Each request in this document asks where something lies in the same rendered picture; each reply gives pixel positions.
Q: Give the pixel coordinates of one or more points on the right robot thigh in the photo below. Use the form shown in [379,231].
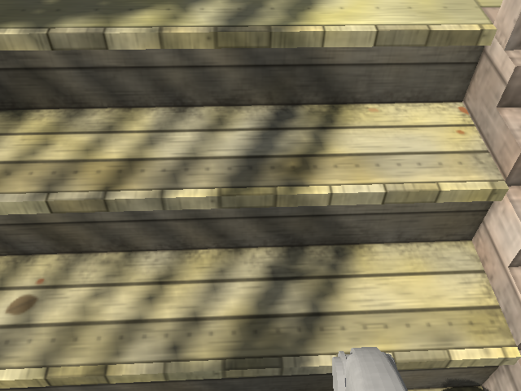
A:
[365,369]

